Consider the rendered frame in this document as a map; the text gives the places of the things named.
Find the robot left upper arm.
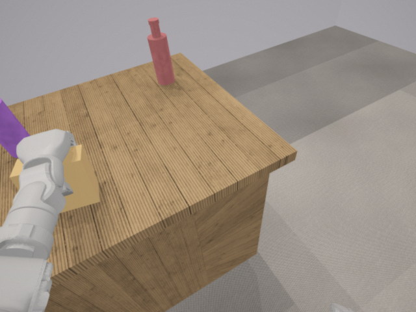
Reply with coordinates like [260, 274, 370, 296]
[0, 256, 53, 312]

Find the sponge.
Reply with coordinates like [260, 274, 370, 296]
[10, 144, 100, 213]

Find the robot left forearm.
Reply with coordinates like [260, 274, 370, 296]
[0, 155, 66, 260]

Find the left robot hand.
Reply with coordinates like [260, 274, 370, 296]
[16, 129, 77, 196]

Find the table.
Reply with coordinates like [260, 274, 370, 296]
[0, 53, 297, 312]

